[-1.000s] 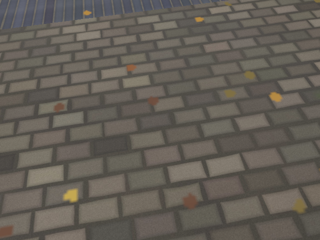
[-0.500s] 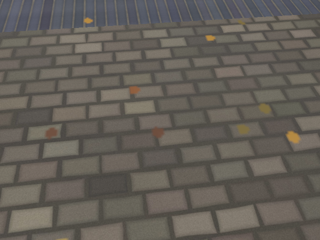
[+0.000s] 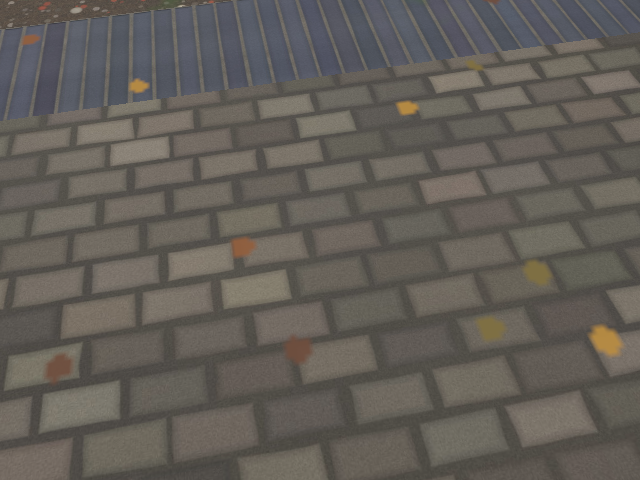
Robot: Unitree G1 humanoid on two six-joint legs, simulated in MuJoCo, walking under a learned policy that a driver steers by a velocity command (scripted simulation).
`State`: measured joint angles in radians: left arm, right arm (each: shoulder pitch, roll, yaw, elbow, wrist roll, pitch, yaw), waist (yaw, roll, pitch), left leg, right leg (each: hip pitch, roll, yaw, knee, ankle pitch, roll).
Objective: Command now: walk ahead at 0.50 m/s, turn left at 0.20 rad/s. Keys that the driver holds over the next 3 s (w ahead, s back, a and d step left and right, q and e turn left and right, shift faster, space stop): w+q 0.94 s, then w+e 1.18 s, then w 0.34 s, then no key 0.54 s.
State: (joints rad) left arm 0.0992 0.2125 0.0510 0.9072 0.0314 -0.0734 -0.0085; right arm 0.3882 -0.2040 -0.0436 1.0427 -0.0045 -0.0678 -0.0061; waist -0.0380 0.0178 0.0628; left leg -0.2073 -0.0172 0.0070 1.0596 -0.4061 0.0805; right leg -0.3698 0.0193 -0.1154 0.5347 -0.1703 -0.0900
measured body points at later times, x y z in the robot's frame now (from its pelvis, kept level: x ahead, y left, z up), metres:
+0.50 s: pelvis +0.26 +0.04 -0.01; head +0.29 +0.05 +0.43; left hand +0.15 +0.26 -0.16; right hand +0.48 -0.15 -0.13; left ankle +0.33 +0.10 -0.73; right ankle +0.09 -0.07 -0.69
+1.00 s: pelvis +0.53 +0.11 +0.00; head +0.56 +0.13 +0.44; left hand +0.62 +0.42 -0.09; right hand +0.62 -0.17 -0.13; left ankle +0.34 +0.10 -0.73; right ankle +0.70 +0.08 -0.73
